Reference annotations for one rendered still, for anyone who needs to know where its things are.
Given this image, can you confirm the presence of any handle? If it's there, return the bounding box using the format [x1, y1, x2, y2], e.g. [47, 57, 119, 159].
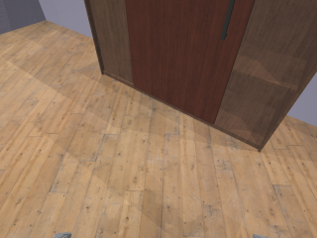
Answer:
[220, 0, 236, 41]

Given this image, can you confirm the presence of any wardrobe door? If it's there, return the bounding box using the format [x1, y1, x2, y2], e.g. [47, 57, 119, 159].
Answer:
[125, 0, 256, 125]
[89, 0, 134, 83]

